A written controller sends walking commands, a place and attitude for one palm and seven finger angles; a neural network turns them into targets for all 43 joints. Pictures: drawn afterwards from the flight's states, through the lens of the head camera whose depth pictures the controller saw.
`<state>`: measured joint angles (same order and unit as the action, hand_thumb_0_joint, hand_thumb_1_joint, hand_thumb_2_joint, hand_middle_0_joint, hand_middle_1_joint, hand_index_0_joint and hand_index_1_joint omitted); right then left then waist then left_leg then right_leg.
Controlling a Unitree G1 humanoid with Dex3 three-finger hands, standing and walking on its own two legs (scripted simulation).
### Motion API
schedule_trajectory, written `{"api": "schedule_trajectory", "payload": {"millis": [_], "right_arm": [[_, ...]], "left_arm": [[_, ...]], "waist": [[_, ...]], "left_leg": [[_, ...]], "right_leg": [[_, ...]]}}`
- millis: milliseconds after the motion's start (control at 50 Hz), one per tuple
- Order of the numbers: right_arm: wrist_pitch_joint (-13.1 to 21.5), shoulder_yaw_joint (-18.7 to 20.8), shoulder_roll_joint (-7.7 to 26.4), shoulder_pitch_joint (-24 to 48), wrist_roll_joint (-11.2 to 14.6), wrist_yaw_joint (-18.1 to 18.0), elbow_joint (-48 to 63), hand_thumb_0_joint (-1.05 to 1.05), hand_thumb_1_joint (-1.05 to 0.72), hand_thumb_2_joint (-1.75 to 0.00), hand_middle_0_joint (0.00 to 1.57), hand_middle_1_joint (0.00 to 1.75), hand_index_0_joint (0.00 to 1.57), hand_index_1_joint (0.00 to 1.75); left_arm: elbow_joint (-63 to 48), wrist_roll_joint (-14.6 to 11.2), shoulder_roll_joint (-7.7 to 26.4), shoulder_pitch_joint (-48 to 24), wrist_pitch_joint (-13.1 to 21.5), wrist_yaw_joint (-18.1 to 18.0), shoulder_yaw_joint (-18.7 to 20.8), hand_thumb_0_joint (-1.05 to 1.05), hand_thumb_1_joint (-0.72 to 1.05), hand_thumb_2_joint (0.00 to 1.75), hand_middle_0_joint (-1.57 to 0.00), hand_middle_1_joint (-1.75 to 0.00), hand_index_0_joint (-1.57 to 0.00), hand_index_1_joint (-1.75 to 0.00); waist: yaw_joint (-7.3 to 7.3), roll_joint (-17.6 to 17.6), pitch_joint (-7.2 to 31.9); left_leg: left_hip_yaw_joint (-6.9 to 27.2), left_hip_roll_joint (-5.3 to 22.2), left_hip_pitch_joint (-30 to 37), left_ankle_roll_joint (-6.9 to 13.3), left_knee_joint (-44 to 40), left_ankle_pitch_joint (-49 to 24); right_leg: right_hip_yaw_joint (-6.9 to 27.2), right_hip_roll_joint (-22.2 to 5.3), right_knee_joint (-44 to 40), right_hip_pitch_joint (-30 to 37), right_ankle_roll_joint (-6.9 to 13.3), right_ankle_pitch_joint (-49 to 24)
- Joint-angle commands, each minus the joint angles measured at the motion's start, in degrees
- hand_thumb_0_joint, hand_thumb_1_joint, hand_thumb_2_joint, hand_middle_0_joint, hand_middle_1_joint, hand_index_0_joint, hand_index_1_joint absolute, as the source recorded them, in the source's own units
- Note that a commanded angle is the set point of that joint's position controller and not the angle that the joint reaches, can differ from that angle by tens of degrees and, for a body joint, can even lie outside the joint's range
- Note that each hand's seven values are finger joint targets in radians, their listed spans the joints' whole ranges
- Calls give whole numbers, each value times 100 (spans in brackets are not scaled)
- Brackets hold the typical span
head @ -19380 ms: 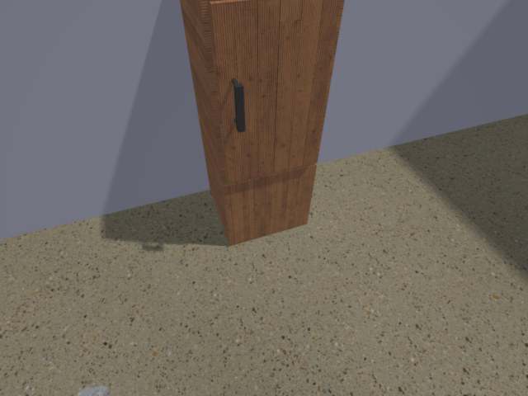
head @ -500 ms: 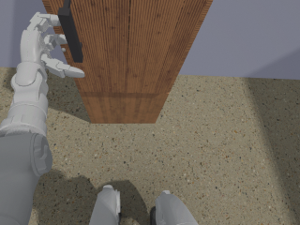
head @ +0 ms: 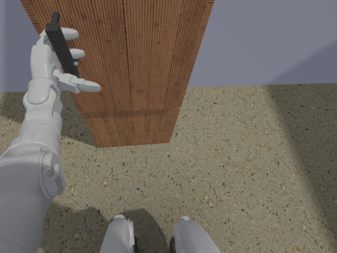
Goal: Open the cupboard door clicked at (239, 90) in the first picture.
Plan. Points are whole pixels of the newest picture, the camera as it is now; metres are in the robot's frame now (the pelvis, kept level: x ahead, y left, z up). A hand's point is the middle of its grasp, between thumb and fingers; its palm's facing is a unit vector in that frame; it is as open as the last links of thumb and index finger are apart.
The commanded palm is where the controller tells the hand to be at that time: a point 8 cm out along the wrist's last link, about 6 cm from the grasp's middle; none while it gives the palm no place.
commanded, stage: close the thumb around the handle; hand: left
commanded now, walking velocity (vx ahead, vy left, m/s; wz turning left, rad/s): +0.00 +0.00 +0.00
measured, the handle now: (65, 49) +0.57 +0.19 +0.08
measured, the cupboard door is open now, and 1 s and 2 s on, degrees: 0 0 43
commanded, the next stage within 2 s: pull the door open along its arc in 0.76 s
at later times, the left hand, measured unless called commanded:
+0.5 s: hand (72, 64) +0.53 +0.17 +0.08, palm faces +0.03 -1.00 +0.00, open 8.6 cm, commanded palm +0.51 +0.21 +0.07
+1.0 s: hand (77, 66) +0.53 +0.16 +0.07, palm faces +0.03 -1.00 +0.00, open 5.4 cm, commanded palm +0.49 +0.20 +0.07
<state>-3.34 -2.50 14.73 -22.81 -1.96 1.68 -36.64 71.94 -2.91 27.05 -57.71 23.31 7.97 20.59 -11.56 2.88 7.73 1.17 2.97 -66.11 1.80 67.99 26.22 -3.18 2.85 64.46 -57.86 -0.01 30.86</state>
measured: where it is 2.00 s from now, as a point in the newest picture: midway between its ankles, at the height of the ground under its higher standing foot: outside the picture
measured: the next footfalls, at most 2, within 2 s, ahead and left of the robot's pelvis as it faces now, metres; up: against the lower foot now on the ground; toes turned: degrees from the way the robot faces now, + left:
none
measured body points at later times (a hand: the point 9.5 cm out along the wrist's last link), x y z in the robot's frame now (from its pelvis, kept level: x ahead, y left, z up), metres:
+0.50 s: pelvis +0.01 -0.01 +0.00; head +0.15 +0.02 +0.43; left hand +0.52 +0.23 +0.08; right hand +0.01 -0.27 -0.11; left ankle +0.05 +0.10 -0.64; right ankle -0.01 -0.13 -0.64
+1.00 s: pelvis +0.01 -0.01 +0.00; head +0.15 +0.01 +0.43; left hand +0.52 +0.22 +0.07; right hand +0.01 -0.27 -0.11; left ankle +0.05 +0.10 -0.64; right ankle -0.01 -0.13 -0.64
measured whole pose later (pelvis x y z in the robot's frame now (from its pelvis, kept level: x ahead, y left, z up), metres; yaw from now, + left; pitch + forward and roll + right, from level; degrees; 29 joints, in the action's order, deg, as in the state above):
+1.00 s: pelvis +0.01 -0.01 +0.00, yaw -1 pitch +24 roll -4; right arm -4.8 -1.4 14.5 -22.2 -1.4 1.6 -36.1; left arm 66.5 -4.0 26.1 -51.7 24.1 8.8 21.8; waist -10.7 2.7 7.8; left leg 0.1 3.5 -63.9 1.3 66.8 27.1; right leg -1.9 3.4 63.8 -56.5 0.4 31.5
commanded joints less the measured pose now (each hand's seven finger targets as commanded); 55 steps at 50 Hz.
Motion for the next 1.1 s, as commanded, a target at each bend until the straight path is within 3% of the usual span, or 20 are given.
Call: {"api": "schedule_trajectory", "payload": {"millis": [0,40,120,140,160,220,260,280,380,440,520,540,580,640,700,760,840,860,1020,1080], "right_arm": [[44,384,1097,-1006,-19,-53,282,0,-90,-90,20,30,20,30],[16,393,1079,-960,0,-54,315,0,-90,-90,20,30,20,30],[3,404,1093,-948,41,-82,333,0,-90,-90,20,30,20,30],[-5,395,1088,-940,59,-97,322,0,-90,-90,20,30,20,30],[-5,397,1096,-944,61,-116,311,0,-90,-90,20,30,20,30],[22,423,1082,-943,64,-127,236,0,-90,-90,20,30,20,30],[27,449,1081,-960,58,-131,218,0,-90,-90,20,30,20,30],[32,448,1059,-930,67,-114,206,0,-90,-90,20,30,20,30],[-20,431,1114,-997,82,-133,156,0,-90,-90,20,30,20,30],[-23,443,1069,-986,58,-112,202,0,-90,-90,20,30,20,30],[-30,458,1058,-981,34,-82,184,0,-90,-90,20,30,20,30],[-35,469,1065,-980,33,-75,182,0,-90,-90,20,30,20,30],[-42,470,1084,-954,43,-85,210,0,-90,-90,20,30,20,30],[-35,460,1048,-928,39,-74,212,0,-90,-90,20,30,20,30],[-40,456,1075,-976,24,-80,209,0,-90,-90,20,30,20,30],[-56,468,1024,-922,19,-54,247,0,-90,-90,20,30,20,30],[-78,471,1039,-916,23,-52,255,0,-90,-90,20,30,20,30],[-79,461,1043,-916,32,-65,234,0,-90,-90,20,30,20,30],[-129,508,994,-797,81,-16,448,0,-90,-90,20,30,20,30],[-161,532,962,-692,138,8,585,0,-90,-90,20,30,20,30]], "left_arm": [[-1287,44,1542,-2464,426,-53,292,0,-50,30,-30,-120,-30,-120],[-1263,18,1417,-2238,441,38,199,0,-50,30,-30,-120,-30,-120],[-1473,-112,1687,-2303,451,206,402,0,-28,40,-32,-122,-32,-122],[-1401,-131,1627,-2318,417,244,335,0,-22,42,-32,-123,-32,-123],[-1509,-139,1778,-2404,426,259,427,0,-16,44,-32,-124,-32,-124],[-1728,-122,1603,-2673,498,295,237,0,0,52,-34,-125,-34,-125],[-1911,-164,1576,-2565,552,296,262,0,12,56,-34,-127,-34,-127],[-1856,-178,1312,-2514,531,322,54,0,17,59,-35,-127,-35,-127],[-1251,-177,1413,-2284,229,318,138,0,45,71,-37,-130,-37,-130],[-1564,-156,1300,-2315,284,271,101,0,62,78,-38,-132,-38,-132],[-1636,-171,1076,-2379,381,241,-43,0,84,88,-40,-134,-40,-134],[-1640,-161,1121,-2285,399,245,-7,0,90,90,-40,-135,-40,-135],[-1631,-214,1216,-2226,403,235,106,0,90,90,-40,-135,-40,-135],[-1655,-195,1150,-2287,463,196,77,0,90,90,-40,-135,-40,-135],[-1675,-140,1432,-2305,518,106,300,0,90,90,-40,-135,-40,-135],[-1784,-78,1140,-2266,564,72,80,0,90,90,-40,-135,-40,-135],[-1815,-122,1270,-2136,590,77,215,0,90,90,-40,-135,-40,-135],[-1736,-107,1265,-2259,580,85,160,0,90,90,-40,-135,-40,-135],[-2285,-275,1061,-995,654,198,202,0,90,90,-40,-135,-40,-135],[-2572,-402,818,-277,596,217,102,0,90,90,-40,-135,-40,-135]], "waist": [[-49,502,2499],[-41,516,2603],[16,535,2828],[-37,443,2742],[-2,503,2764],[-85,743,2884],[8,927,3134],[-45,946,3076],[-114,504,2501],[-11,837,2834],[-105,714,2758],[-45,755,2780],[-56,550,2748],[-10,727,2838],[13,608,2817],[29,770,3000],[74,670,3047],[-8,570,2921],[397,753,3178],[501,456,3011]], "left_leg": [[332,-111,2776,65,-628,-1588],[269,-115,2797,56,-597,-1684],[182,-125,2672,71,-539,-1724],[187,-127,2592,79,-546,-1643],[185,-117,2571,80,-537,-1645],[242,-84,2918,58,-526,-1723],[272,-76,3223,23,-544,-1977],[285,-80,3288,18,-550,-1968],[272,-87,2826,58,-583,-1752],[282,-94,3241,20,-583,-2212],[303,-79,3293,24,-545,-2299],[323,-76,3344,1,-567,-2308],[283,-82,3202,24,-584,-2201],[291,-95,3257,7,-561,-2297],[310,-85,3221,21,-576,-2294],[307,-89,3403,-11,-565,-2423],[272,-102,3345,-1,-576,-2420],[284,-91,3258,6,-583,-2346],[190,-111,3649,-47,-766,-2807],[121,-137,3565,-36,-892,-2749]], "right_leg": [[87,147,-874,180,159,-1494],[117,140,-883,252,142,-1636],[193,144,-869,576,115,-1852],[199,146,-895,578,103,-1808],[223,143,-886,625,102,-1827],[196,142,-879,365,112,-1778],[175,149,-857,394,139,-1914],[148,161,-875,284,140,-1873],[136,154,-944,295,107,-1786],[106,145,-874,283,141,-2074],[97,157,-864,197,125,-2141],[86,154,-861,210,142,-2106],[107,157,-892,344,125,-2120],[104,152,-830,304,136,-2162],[108,153,-817,382,141,-2159],[90,148,-786,323,137,-2196],[116,156,-818,511,133,-2296],[118,158,-833,480,122,-2272],[74,174,-842,876,160,-2657],[67,194,-950,1146,146,-2771]]}}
